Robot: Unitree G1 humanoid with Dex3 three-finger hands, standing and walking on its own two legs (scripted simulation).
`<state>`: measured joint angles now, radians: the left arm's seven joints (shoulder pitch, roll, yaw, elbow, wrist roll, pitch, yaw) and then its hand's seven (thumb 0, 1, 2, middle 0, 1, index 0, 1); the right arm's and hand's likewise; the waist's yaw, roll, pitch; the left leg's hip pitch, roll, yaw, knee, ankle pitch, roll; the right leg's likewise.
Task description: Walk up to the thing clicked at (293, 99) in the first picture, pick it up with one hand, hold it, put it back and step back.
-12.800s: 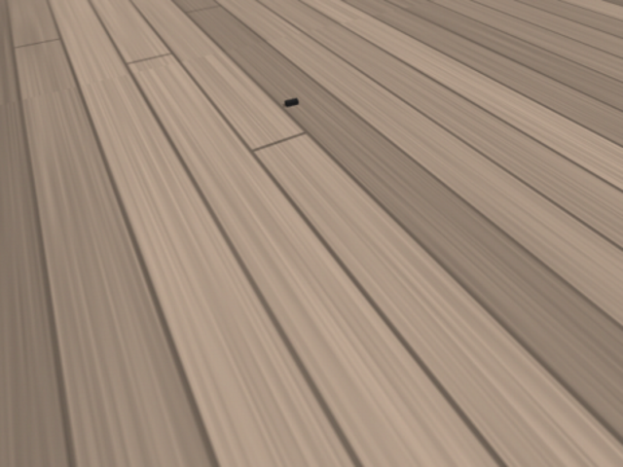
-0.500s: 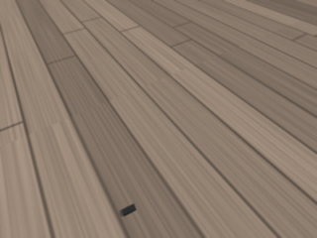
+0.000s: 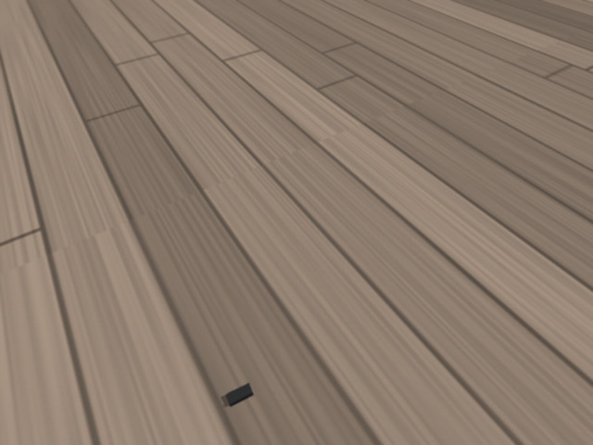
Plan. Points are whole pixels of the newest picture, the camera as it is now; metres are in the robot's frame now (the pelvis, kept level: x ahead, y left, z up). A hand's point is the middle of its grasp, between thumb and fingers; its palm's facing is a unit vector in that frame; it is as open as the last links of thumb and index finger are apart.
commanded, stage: stand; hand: left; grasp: from above
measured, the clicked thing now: (239, 394) +0.41 +0.21 -0.77
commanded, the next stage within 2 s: rise first in 0.52 s
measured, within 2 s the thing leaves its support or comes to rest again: neither
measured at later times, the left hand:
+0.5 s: hand out of the picture +0.07 +0.26 -0.16, palm faces -0.02 -0.94 -0.35, open 7.4 cm
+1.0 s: hand out of the picture +0.14 +0.26 -0.18, palm faces -0.08 -0.91 -0.40, open 10.8 cm
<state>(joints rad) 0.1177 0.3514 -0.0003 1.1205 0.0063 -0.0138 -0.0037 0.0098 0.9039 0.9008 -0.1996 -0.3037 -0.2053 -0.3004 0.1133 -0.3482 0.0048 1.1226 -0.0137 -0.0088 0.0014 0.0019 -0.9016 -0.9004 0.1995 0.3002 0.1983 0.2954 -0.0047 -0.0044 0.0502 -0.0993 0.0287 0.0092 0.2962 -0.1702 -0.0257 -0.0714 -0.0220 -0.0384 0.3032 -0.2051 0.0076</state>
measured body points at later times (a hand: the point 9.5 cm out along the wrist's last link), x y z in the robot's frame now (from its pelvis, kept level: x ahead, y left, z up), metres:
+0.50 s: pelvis +0.00 +0.00 +0.00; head +0.01 +0.00 +0.45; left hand +0.07 +0.30 -0.13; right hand +0.07 -0.30 -0.13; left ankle -0.01 +0.14 -0.75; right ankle -0.03 -0.12 -0.75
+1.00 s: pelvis -0.02 +0.01 -0.03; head +0.05 +0.01 +0.41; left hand +0.14 +0.30 -0.16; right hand +0.08 -0.25 -0.15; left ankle -0.01 +0.14 -0.75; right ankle -0.03 -0.12 -0.75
